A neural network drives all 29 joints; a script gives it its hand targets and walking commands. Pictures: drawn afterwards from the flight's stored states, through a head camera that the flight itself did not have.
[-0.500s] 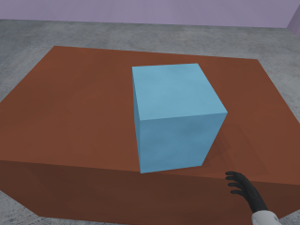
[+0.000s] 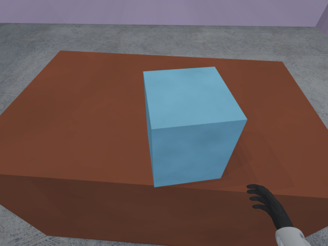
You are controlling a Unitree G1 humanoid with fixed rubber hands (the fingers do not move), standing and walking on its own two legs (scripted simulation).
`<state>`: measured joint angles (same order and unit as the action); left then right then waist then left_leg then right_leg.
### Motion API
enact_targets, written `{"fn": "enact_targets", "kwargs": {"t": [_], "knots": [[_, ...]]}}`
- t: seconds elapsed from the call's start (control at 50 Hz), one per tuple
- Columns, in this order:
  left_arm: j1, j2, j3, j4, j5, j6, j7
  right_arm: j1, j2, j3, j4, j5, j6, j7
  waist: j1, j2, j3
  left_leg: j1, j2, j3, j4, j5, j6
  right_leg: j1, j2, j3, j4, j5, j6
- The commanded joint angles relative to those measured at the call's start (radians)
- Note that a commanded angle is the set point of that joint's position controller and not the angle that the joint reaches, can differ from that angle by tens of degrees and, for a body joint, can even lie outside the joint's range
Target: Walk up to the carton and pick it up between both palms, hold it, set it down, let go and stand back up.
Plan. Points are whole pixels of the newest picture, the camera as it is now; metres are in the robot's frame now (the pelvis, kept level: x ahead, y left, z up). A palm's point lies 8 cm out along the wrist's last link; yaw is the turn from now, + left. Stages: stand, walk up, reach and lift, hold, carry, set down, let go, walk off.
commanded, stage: stand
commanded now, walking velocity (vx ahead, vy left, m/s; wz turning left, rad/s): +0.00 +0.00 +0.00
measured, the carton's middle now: (184, 127) +0.41 -0.02 +0.06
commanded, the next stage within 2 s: none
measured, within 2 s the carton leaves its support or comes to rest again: neither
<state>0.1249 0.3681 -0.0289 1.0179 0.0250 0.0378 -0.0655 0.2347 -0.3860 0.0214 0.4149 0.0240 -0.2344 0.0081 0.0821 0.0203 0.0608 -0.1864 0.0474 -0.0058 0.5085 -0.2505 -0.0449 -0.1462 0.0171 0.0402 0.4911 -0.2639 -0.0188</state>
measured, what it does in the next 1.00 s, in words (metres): stands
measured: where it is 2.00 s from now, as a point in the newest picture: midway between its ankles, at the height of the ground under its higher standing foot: outside the picture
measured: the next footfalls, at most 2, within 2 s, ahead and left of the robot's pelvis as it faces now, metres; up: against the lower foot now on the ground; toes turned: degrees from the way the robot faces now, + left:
none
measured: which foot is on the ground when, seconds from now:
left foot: down 0.00-1.00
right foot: down 0.00-1.00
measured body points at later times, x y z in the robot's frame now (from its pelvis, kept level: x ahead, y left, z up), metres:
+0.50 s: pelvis +0.00 +0.00 +0.00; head -0.01 +0.00 +0.45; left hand +0.06 +0.30 -0.12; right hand +0.22 -0.24 -0.01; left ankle +0.03 +0.14 -0.73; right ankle +0.01 -0.13 -0.73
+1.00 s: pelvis -0.01 +0.00 -0.01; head -0.02 -0.02 +0.44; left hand +0.06 +0.30 -0.12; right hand +0.22 -0.25 -0.02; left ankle +0.03 +0.14 -0.74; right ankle -0.01 -0.12 -0.74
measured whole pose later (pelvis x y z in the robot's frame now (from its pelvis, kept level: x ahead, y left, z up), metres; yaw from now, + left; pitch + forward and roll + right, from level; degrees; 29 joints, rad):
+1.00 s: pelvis -0.01 +0.00 -0.01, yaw -1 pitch -6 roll +0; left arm 0.18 0.37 -0.03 0.95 0.02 0.05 -0.06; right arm 0.22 -0.40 0.02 0.38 0.02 -0.25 0.01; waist 0.08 0.04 0.07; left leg -0.24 0.03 0.00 0.62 -0.29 -0.04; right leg -0.19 0.01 0.04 0.65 -0.35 -0.02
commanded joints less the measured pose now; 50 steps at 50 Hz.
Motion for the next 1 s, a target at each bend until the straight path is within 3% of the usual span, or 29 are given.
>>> {"fn": "enact_targets", "kwargs": {"t": [0.0,0.06,0.1,0.12,0.14,0.18,0.2,0.24,0.26,0.34,0.4,0.48,0.52,0.54,0.56,0.6,0.62,0.64,0.66,0.68,0.72,0.74,0.76,0.78,0.82,0.86,0.9,0.96,0.98], "knots": [[-0.042,0.255,0.095,-0.062,-0.001,-0.007,0.016,-0.071,-0.245,-0.115,0.103,-0.071,0.204,-0.038,-0.074,0.221,0.174,-0.158,-0.009,-0.048,-0.155,-0.338,0.038,-0.258,-0.094,0.101,-0.123,-0.330,-0.038],[-0.073,0.253,0.103,-0.109,-0.002,-0.011,0.006,-0.007,-0.243,-0.116,0.109,-0.059,0.195,-0.041,-0.081,0.180,0.164,-0.203,0.016,-0.089,-0.169,-0.410,0.052,-0.227,-0.074,0.081,-0.087,-0.320,-0.034],[-0.099,0.270,0.104,-0.086,-0.009,-0.009,0.009,-0.026,-0.251,-0.113,0.128,-0.051,0.202,-0.047,-0.115,0.300,0.179,-0.159,0.011,-0.075,-0.184,-0.354,0.050,-0.238,-0.087,0.113,-0.106,-0.253,-0.018],[-0.095,0.220,0.100,-0.078,-0.010,-0.013,0.005,-0.004,-0.231,-0.105,0.108,-0.058,0.192,-0.043,-0.105,0.217,0.144,-0.172,0.022,-0.091,-0.189,-0.389,0.048,-0.197,-0.060,0.078,-0.071,-0.230,-0.010],[-0.019,0.226,0.104,-0.071,0.004,-0.007,0.010,-0.006,-0.248,-0.108,0.125,-0.071,0.201,-0.040,-0.074,0.297,0.147,-0.255,0.038,-0.112,-0.243,-0.507,0.068,-0.124,-0.026,0.018,0.004,-0.212,-0.021],[-0.017,0.230,0.103,-0.073,-0.009,-0.002,0.019,-0.051,-0.225,-0.103,0.103,-0.078,0.208,-0.045,-0.064,0.236,0.203,-0.318,0.046,-0.123,-0.275,-0.577,0.058,-0.168,-0.033,0.025,0.028,-0.268,-0.014],[-0.014,0.216,0.104,-0.080,-0.008,0.000,0.018,-0.128,-0.299,-0.126,0.088,-0.081,0.208,-0.050,-0.035,0.368,0.212,-0.302,0.041,-0.107,-0.272,-0.506,0.060,-0.142,-0.033,-0.001,0.031,-0.186,-0.016],[0.032,0.215,0.114,-0.057,-0.004,-0.008,0.000,-0.093,-0.286,-0.128,0.074,-0.067,0.197,-0.048,-0.041,0.287,0.086,-0.261,0.060,-0.121,-0.253,-0.477,0.048,-0.048,-0.003,-0.040,0.116,-0.113,-0.015],[0.085,0.258,0.128,-0.037,-0.009,-0.013,0.010,-0.122,-0.239,-0.114,0.078,-0.056,0.203,-0.040,0.005,0.249,0.095,-0.329,0.068,-0.121,-0.245,-0.494,0.036,-0.016,-0.025,-0.022,0.115,-0.163,-0.019],[-0.105,0.256,0.106,-0.091,-0.004,-0.014,0.014,-0.042,-0.171,-0.104,0.108,-0.062,0.214,-0.039,-0.109,0.116,0.175,-0.089,-0.043,-0.018,0.058,-0.185,0.031,-0.359,-0.162,0.232,-0.216,-0.501,-0.065],[-0.147,0.246,0.097,-0.133,0.006,-0.022,0.022,0.104,-0.193,-0.112,0.149,-0.061,0.205,-0.038,-0.152,0.069,0.127,0.002,-0.024,-0.029,0.064,-0.224,0.056,-0.402,-0.127,0.138,-0.170,-0.449,-0.041],[-0.042,0.193,0.090,-0.119,-0.019,-0.004,0.006,-0.024,-0.229,-0.116,0.107,-0.067,0.187,-0.041,-0.076,0.291,0.199,-0.243,0.036,-0.111,-0.227,-0.439,0.048,-0.200,-0.056,0.058,-0.017,-0.196,-0.026],[0.017,0.194,0.102,-0.085,-0.006,0.003,0.004,-0.048,-0.260,-0.113,0.111,-0.076,0.189,-0.053,-0.059,0.267,0.073,-0.226,0.051,-0.130,-0.253,-0.482,0.056,-0.084,-0.001,-0.009,0.069,-0.118,-0.009],[-0.009,0.195,0.105,-0.093,-0.017,0.005,0.003,-0.079,-0.267,-0.113,0.100,-0.070,0.197,-0.053,-0.063,0.347,0.141,-0.276,0.056,-0.133,-0.288,-0.475,0.062,-0.075,-0.003,-0.017,0.113,-0.087,-0.011],[-0.002,0.188,0.105,-0.096,-0.018,0.002,0.006,-0.130,-0.246,-0.110,0.079,-0.066,0.197,-0.046,-0.038,0.290,0.070,-0.297,0.094,-0.152,-0.283,-0.520,0.055,-0.044,-0.003,-0.041,0.168,-0.104,-0.020],[0.104,0.164,0.109,-0.066,-0.039,0.013,-0.001,-0.095,-0.299,-0.125,0.078,-0.069,0.217,-0.050,-0.018,0.503,0.189,-0.473,0.109,-0.118,-0.343,-0.570,0.077,0.009,-0.022,-0.030,0.268,-0.168,-0.010],[0.159,0.195,0.119,-0.050,-0.018,0.014,0.004,-0.121,-0.297,-0.134,0.076,-0.080,0.212,-0.056,0.009,0.298,0.079,-0.444,0.144,-0.146,-0.294,-0.612,0.078,0.051,-0.004,-0.088,0.304,-0.159,-0.024],[0.157,0.190,0.115,-0.042,-0.013,0.006,0.012,-0.127,-0.254,-0.131,0.060,-0.074,0.212,-0.056,0.013,0.218,0.186,-0.477,0.118,-0.131,-0.231,-0.547,0.078,0.031,-0.038,-0.055,0.246,-0.134,-0.041],[0.128,0.189,0.111,-0.064,-0.009,-0.003,0.005,-0.120,-0.253,-0.127,0.057,-0.060,0.218,-0.051,-0.017,0.266,0.125,-0.339,0.051,-0.039,-0.150,-0.529,0.046,-0.050,-0.018,-0.056,0.140,-0.150,-0.028],[0.063,0.175,0.096,-0.097,-0.003,0.002,0.014,-0.178,-0.239,-0.117,0.034,-0.070,0.221,-0.048,-0.024,0.279,0.174,-0.284,-0.013,-0.010,-0.073,-0.446,0.020,-0.193,-0.060,0.052,-0.004,-0.278,-0.029],[-0.094,0.306,0.121,-0.135,0.013,-0.018,0.017,0.036,-0.215,-0.131,0.095,-0.048,0.218,-0.036,-0.133,-0.018,0.199,-0.124,-0.044,-0.022,0.177,-0.279,0.024,-0.435,-0.210,0.324,-0.239,-0.659,-0.092],[-0.129,0.303,0.126,-0.154,0.009,-0.020,0.032,0.035,-0.203,-0.129,0.104,-0.047,0.212,-0.033,-0.130,0.012,0.201,-0.040,-0.033,-0.051,0.313,-0.211,0.039,-0.523,-0.235,0.367,-0.296,-0.603,-0.133],[-0.134,0.296,0.113,-0.155,0.013,-0.023,0.035,0.061,-0.182,-0.133,0.108,-0.057,0.204,-0.029,-0.171,0.001,0.214,0.006,-0.010,-0.064,0.225,-0.196,0.044,-0.559,-0.210,0.278,-0.271,-0.603,-0.109],[-0.138,0.244,0.095,-0.174,0.004,-0.017,0.034,0.053,-0.243,-0.145,0.100,-0.052,0.197,-0.036,-0.167,0.099,0.245,-0.030,-0.008,-0.056,0.148,-0.167,0.054,-0.508,-0.184,0.278,-0.226,-0.555,-0.116],[-0.179,0.232,0.105,-0.184,-0.017,-0.024,0.027,0.034,-0.252,-0.146,0.107,-0.060,0.192,-0.031,-0.153,0.111,0.180,-0.036,-0.024,-0.021,0.069,-0.233,0.056,-0.443,-0.122,0.154,-0.114,-0.428,-0.063],[-0.018,0.247,0.127,-0.160,-0.007,-0.014,0.027,0.013,-0.273,-0.142,0.105,-0.078,0.182,-0.038,-0.071,0.251,0.204,-0.227,0.054,-0.199,-0.212,-0.588,0.066,-0.284,-0.033,0.035,0.099,-0.287,-0.017],[0.064,0.179,0.128,-0.116,-0.014,0.006,0.016,-0.050,-0.302,-0.147,0.085,-0.090,0.181,-0.061,-0.026,0.303,0.195,-0.366,0.150,-0.314,-0.333,-0.665,0.129,-0.154,-0.005,-0.024,0.365,-0.168,-0.016],[0.091,0.158,0.114,-0.117,-0.012,0.000,0.012,-0.133,-0.273,-0.136,0.044,-0.077,0.190,-0.054,-0.039,0.275,0.094,-0.364,0.087,-0.106,-0.201,-0.538,0.064,-0.050,-0.014,-0.081,0.251,-0.098,-0.018],[0.141,0.161,0.112,-0.123,-0.022,-0.004,0.008,-0.112,-0.271,-0.129,0.038,-0.072,0.192,-0.045,-0.002,0.317,0.154,-0.367,0.049,-0.093,-0.149,-0.482,0.047,-0.043,-0.035,-0.038,0.139,-0.144,-0.039]]}}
